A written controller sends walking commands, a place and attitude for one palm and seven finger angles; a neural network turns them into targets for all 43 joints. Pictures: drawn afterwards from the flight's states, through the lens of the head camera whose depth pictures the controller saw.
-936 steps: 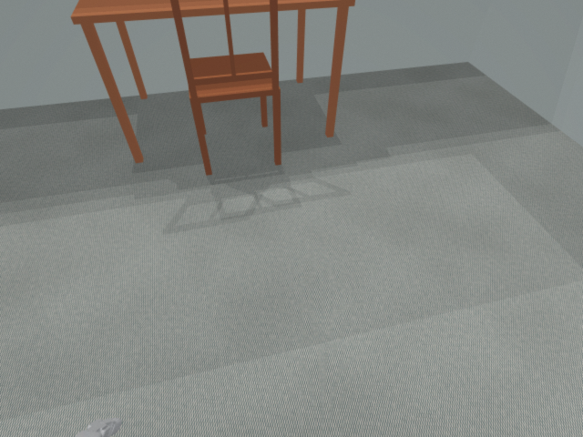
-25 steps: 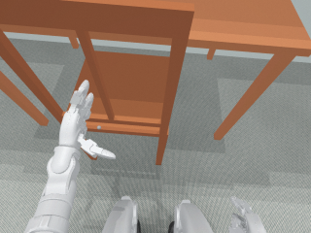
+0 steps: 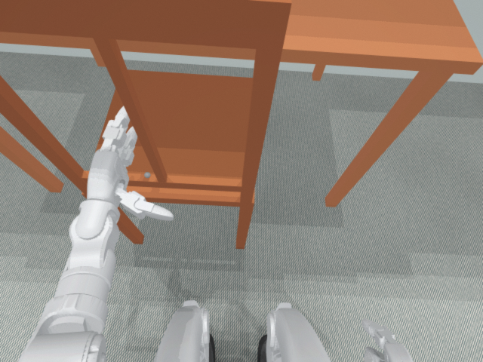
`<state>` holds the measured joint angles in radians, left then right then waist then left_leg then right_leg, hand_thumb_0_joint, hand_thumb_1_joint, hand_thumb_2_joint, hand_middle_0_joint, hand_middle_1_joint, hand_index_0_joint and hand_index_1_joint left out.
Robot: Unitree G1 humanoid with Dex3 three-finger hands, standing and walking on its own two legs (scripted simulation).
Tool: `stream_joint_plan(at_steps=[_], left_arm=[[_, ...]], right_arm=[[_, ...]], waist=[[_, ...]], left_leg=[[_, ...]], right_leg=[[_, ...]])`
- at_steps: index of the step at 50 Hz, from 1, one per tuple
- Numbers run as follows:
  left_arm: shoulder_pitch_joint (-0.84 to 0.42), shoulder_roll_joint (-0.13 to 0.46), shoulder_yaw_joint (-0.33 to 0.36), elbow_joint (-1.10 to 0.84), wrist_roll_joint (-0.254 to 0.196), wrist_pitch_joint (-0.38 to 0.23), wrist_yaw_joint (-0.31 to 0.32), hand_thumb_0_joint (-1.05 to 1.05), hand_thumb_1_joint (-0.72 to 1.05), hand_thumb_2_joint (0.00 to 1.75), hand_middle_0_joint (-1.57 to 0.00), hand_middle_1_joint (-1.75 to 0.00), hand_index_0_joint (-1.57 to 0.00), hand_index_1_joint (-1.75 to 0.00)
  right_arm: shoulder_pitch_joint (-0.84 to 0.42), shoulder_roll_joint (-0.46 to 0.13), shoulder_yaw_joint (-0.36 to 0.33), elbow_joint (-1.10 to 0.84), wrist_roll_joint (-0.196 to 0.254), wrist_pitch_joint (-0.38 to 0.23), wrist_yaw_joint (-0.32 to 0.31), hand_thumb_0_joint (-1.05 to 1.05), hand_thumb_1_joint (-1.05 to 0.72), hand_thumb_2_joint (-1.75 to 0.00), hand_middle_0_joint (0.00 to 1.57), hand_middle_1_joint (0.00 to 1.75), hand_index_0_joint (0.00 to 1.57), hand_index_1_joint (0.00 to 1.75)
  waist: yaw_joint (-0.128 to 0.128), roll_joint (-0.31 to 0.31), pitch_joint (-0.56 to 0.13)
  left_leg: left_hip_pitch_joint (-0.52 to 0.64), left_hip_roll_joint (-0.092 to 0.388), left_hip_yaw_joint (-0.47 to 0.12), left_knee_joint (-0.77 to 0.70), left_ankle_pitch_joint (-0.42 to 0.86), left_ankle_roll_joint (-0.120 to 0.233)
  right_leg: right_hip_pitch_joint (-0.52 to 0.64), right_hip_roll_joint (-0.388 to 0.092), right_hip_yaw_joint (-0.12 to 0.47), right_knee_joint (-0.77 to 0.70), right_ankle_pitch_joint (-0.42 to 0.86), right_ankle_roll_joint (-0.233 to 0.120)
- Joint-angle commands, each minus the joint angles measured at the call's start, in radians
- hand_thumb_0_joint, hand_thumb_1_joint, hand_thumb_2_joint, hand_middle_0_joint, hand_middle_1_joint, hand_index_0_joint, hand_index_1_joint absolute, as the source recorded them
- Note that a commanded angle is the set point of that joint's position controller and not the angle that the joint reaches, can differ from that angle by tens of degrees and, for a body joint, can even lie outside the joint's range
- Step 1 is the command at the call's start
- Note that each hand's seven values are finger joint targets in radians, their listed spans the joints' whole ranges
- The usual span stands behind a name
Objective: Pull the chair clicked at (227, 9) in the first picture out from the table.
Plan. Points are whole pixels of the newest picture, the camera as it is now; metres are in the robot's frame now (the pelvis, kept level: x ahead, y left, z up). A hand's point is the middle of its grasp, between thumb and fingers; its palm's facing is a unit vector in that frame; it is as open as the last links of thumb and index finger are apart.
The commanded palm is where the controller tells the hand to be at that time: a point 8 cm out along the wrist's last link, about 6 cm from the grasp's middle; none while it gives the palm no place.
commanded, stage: push the fingers through the gap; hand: left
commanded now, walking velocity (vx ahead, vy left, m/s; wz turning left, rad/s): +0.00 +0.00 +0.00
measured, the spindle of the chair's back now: (142, 129) +0.48 +0.16 +0.05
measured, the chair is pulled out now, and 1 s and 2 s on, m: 0.00 0.00 0.01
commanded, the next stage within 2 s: hook a spindle and tug to test in 0.64 s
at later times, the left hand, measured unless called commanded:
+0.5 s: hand (150, 159) +0.44 +0.15 +0.02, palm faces -0.05 -1.00 -0.05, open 16.9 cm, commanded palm +0.41 +0.20 +0.02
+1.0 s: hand (152, 161) +0.43 +0.15 +0.02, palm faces -0.05 -1.00 -0.05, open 16.2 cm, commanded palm +0.41 +0.20 +0.02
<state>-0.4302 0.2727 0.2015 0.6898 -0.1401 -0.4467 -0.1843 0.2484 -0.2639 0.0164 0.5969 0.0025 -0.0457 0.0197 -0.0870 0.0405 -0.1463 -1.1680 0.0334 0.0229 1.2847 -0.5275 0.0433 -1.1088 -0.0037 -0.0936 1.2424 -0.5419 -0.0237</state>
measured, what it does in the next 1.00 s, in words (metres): stands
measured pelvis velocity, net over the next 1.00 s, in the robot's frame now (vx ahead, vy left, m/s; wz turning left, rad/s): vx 0.00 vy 0.00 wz -0.01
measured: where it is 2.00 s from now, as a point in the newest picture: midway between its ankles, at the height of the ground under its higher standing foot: outside the picture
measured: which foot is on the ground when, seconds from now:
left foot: down 0.00-1.00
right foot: down 0.00-1.00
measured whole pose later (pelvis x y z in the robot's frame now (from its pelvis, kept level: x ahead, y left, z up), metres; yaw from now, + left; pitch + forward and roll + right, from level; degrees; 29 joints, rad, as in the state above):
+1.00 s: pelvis +0.00 +0.00 +0.00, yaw +0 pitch +24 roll -3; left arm -0.56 0.28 0.24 0.85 -0.11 -0.50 -0.17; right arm 0.26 -0.26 0.02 0.61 -0.01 0.00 0.04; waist -0.10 0.04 -0.15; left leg -1.19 0.04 0.02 1.29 -0.53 0.04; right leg -1.13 0.00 -0.09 1.25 -0.54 -0.02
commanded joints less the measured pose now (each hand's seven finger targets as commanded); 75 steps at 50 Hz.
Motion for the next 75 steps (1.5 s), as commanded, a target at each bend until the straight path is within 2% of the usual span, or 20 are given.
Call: stream_joint_plan(at_steps=[1, 3, 5, 10, 14, 19, 27, 29, 31, 33, 37, 41, 44, 47, 52, 54, 56, 62, 72, 75], left_arm=[[-0.346, 0.167, 0.049, -0.216, -0.022, -0.097, -0.001, 0.0, -0.5, 0.3, -0.06, -0.08, -0.06, -0.08], [-0.372, 0.143, 0.031, -0.19, -0.019, -0.109, 0.003, 0.0, -0.5, 0.3, -0.06, -0.08, -0.06, -0.08], [-0.412, 0.175, 0.05, -0.133, -0.006, -0.114, 0.006, 0.0, -0.5, 0.3, -0.06, -0.08, -0.06, -0.08], [-0.459, 0.156, 0.036, -0.072, 0.006, -0.111, -0.002, 0.0, -0.5, 0.3, -0.06, -0.08, -0.06, -0.08], [-0.431, 0.197, 0.079, -0.035, 0.002, -0.101, -0.005, 0.0, -0.5, 0.3, -0.06, -0.08, -0.06, -0.08], [-0.444, 0.223, 0.107, -0.06, -0.002, -0.113, 0.002, 0.0, -0.5, 0.3, -0.06, -0.08, -0.06, -0.08], [-0.437, 0.171, 0.056, -0.091, 0.003, -0.127, 0.003, 0.0, -0.5, 0.3, -0.06, -0.08, -0.06, -0.08], [-0.456, 0.14, 0.03, -0.076, 0.0, -0.124, 0.0, 0.0, -0.5, 0.3, -0.06, -0.08, -0.06, -0.08], [-0.437, 0.17, 0.056, -0.055, 0.002, -0.121, 0.004, 0.0, -0.5, 0.3, -0.06, -0.08, -0.06, -0.08], [-0.468, 0.153, 0.037, -0.044, 0.009, -0.122, 0.008, 0.0, -0.5, 0.3, -0.06, -0.08, -0.06, -0.08], [-0.459, 0.191, 0.079, -0.071, 0.012, -0.137, 0.029, 0.0, -0.5, 0.3, -0.06, -0.08, -0.06, -0.08], [-0.444, 0.204, 0.09, -0.057, 0.016, -0.139, 0.031, 0.0, -0.5, 0.3, -0.13, -0.3, -0.13, -0.3], [-0.438, 0.152, 0.047, -0.06, 0.016, -0.133, 0.023, 0.0, -0.5, 0.3, -0.18, -0.46, -0.18, -0.46], [-0.444, 0.175, 0.067, -0.033, 0.008, -0.121, 0.013, 0.0, -0.5, 0.3, -0.24, -0.63, -0.24, -0.63], [-0.498, 0.173, 0.051, -0.085, 0.001, -0.137, 0.0, 0.0, -0.5, 0.3, -0.32, -0.9, -0.32, -0.9], [-0.474, 0.131, 0.018, -0.121, -0.006, -0.144, -0.002, 0.0, -0.39, 0.35, -0.36, -1.01, -0.36, -1.01], [-0.435, 0.125, 0.018, -0.127, -0.007, -0.141, 0.004, 0.0, -0.28, 0.4, -0.39, -1.12, -0.39, -1.12], [-0.4, 0.119, 0.024, -0.064, 0.009, -0.109, 0.031, 0.0, 0.06, 0.54, -0.5, -1.45, -0.5, -1.45], [-0.351, 0.196, 0.088, -0.056, 0.011, -0.119, 0.008, 0.0, 0.62, 0.78, -0.5, -1.45, -0.5, -1.45], [-0.342, 0.172, 0.071, -0.075, 0.003, -0.11, 0.003, 0.0, 0.79, 0.85, -0.5, -1.45, -0.5, -1.45]], right_arm=[[0.083, -0.154, -0.064, -0.086, 0.005, -0.033, -0.01, 0.0, -0.9, -0.9, 0.2, 0.3, 0.2, 0.3], [0.087, -0.152, -0.063, -0.075, 0.002, -0.035, -0.009, 0.0, -0.9, -0.9, 0.2, 0.3, 0.2, 0.3], [0.097, -0.158, -0.062, -0.06, 0.0, -0.032, -0.01, 0.0, -0.9, -0.9, 0.2, 0.3, 0.2, 0.3], [0.114, -0.162, -0.066, -0.052, -0.004, -0.022, -0.004, 0.0, -0.9, -0.9, 0.2, 0.3, 0.2, 0.3], [0.12, -0.165, -0.065, -0.064, -0.003, -0.009, -0.001, 0.0, -0.9, -0.9, 0.2, 0.3, 0.2, 0.3], [0.122, -0.159, -0.062, -0.073, -0.004, 0.0, 0.002, 0.0, -0.9, -0.9, 0.2, 0.3, 0.2, 0.3], [0.126, -0.16, -0.069, -0.067, -0.003, 0.005, 0.007, 0.0, -0.9, -0.9, 0.2, 0.3, 0.2, 0.3], [0.13, -0.158, -0.07, -0.059, 0.0, 0.003, 0.007, 0.0, -0.9, -0.9, 0.2, 0.3, 0.2, 0.3], [0.129, -0.163, -0.07, -0.057, -0.001, 0.006, 0.006, 0.0, -0.9, -0.9, 0.2, 0.3, 0.2, 0.3], [0.127, -0.161, -0.068, -0.054, -0.002, 0.008, 0.005, 0.0, -0.9, -0.9, 0.2, 0.3, 0.2, 0.3], [0.122, -0.159, -0.068, -0.063, -0.008, 0.008, 0.006, 0.0, -0.9, -0.9, 0.2, 0.3, 0.2, 0.3], [0.118, -0.157, -0.064, -0.066, -0.008, 0.011, 0.009, 0.0, -0.9, -0.9, 0.2, 0.3, 0.2, 0.3], [0.115, -0.153, -0.065, -0.076, -0.005, 0.012, 0.012, 0.0, -0.9, -0.9, 0.2, 0.3, 0.2, 0.3], [0.116, -0.156, -0.065, -0.07, -0.003, 0.018, 0.008, 0.0, -0.9, -0.9, 0.2, 0.3, 0.2, 0.3], [0.113, -0.156, -0.064, -0.066, -0.002, 0.009, 0.001, 0.0, -0.9, -0.9, 0.2, 0.3, 0.2, 0.3], [0.112, -0.153, -0.067, -0.073, -0.003, 0.002, 0.005, 0.0, -0.9, -0.9, 0.2, 0.3, 0.2, 0.3], [0.117, -0.155, -0.072, -0.066, -0.003, 0.002, 0.008, 0.0, -0.9, -0.9, 0.2, 0.3, 0.2, 0.3], [0.113, -0.151, -0.068, -0.067, -0.002, 0.013, 0.012, 0.0, -0.9, -0.9, 0.2, 0.3, 0.2, 0.3], [0.113, -0.152, -0.064, -0.084, -0.003, 0.023, 0.016, 0.0, -0.9, -0.9, 0.2, 0.3, 0.2, 0.3], [0.111, -0.151, -0.063, -0.094, -0.002, 0.026, 0.018, 0.0, -0.9, -0.9, 0.2, 0.3, 0.2, 0.3]], waist=[[-0.02, 0.028, -0.468], [-0.032, 0.025, -0.454], [-0.038, 0.036, -0.423], [-0.046, 0.047, -0.466], [-0.025, 0.04, -0.485], [-0.022, 0.014, -0.505], [-0.034, 0.049, -0.493], [-0.05, 0.042, -0.467], [-0.038, 0.037, -0.454], [-0.046, 0.031, -0.441], [-0.028, 0.054, -0.486], [-0.023, 0.043, -0.486], [-0.036, 0.039, -0.482], [-0.04, -0.004, -0.452], [-0.04, 0.056, -0.485], [-0.036, 0.096, -0.523], [-0.03, 0.082, -0.533], [-0.037, 0.006, -0.45], [-0.01, 0.037, -0.471], [-0.01, 0.059, -0.477]], left_leg=[[0.368, -0.023, -0.084, -0.152, 0.324, -0.021], [0.367, -0.024, -0.086, -0.148, 0.303, -0.02], [0.343, -0.022, -0.09, -0.145, 0.279, -0.021], [0.378, -0.022, -0.095, -0.14, 0.314, -0.022], [0.352, -0.027, -0.084, -0.139, 0.319, -0.019], [0.33, -0.027, -0.078, -0.139, 0.329, -0.016], [0.383, -0.02, -0.087, -0.151, 0.325, -0.022], [0.387, -0.018, -0.089, -0.151, 0.316, -0.02], [0.375, -0.019, -0.093, -0.156, 0.298, -0.023], [0.372, -0.019, -0.098, -0.157, 0.289, -0.023], [0.397, -0.022, -0.09, -0.15, 0.331, -0.024], [0.355, -0.025, -0.082, -0.145, 0.323, -0.023], [0.359, -0.025, -0.079, -0.145, 0.317, -0.018], [0.309, -0.029, -0.07, -0.143, 0.277, -0.014], [0.365, -0.025, -0.081, -0.141, 0.297, -0.018], [0.424, -0.024, -0.087, -0.144, 0.35, -0.022], [0.456, -0.017, -0.101, -0.151, 0.38, -0.029], [0.344, -0.026, -0.08, -0.156, 0.299, -0.018], [0.329, -0.029, -0.064, -0.148, 0.327, -0.019], [0.365, -0.025, -0.074, -0.156, 0.352, -0.025]], right_leg=[[0.193, 0.024, 0.072, -0.161, 0.288, -0.01], [0.169, 0.026, 0.071, -0.165, 0.264, -0.009], [0.14, 0.026, 0.069, -0.16, 0.236, -0.011], [0.122, 0.026, 0.062, -0.151, 0.254, -0.013], [0.162, 0.028, 0.071, -0.153, 0.269, -0.015], [0.208, 0.03, 0.077, -0.149, 0.3, -0.011], [0.156, 0.031, 0.068, -0.158, 0.274, -0.01], [0.134, 0.031, 0.064, -0.163, 0.265, -0.01], [0.136, 0.03, 0.063, -0.164, 0.247, -0.012], [0.118, 0.03, 0.06, -0.162, 0.233, -0.012], [0.143, 0.028, 0.065, -0.157, 0.269, -0.013], [0.173, 0.028, 0.072, -0.149, 0.284, -0.011], [0.166, 0.031, 0.072, -0.154, 0.282, -0.01], [0.195, 0.03, 0.081, -0.17, 0.27, -0.006], [0.16, 0.028, 0.077, -0.162, 0.265, -0.011], [0.146, 0.029, 0.069, -0.155, 0.289, -0.015], [0.14, 0.03, 0.059, -0.154, 0.298, -0.015], [0.168, 0.029, 0.066, -0.168, 0.268, -0.008], [0.216, 0.031, 0.082, -0.16, 0.315, -0.012], [0.189, 0.031, 0.069, -0.152, 0.314, -0.014]])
